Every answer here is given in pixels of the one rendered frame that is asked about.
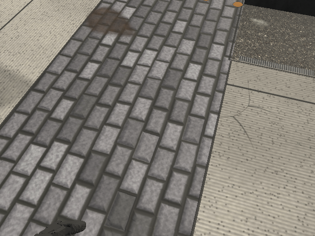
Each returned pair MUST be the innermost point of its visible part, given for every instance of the robot left hand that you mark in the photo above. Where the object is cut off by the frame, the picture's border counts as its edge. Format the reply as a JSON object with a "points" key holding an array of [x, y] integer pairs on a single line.
{"points": [[63, 228]]}

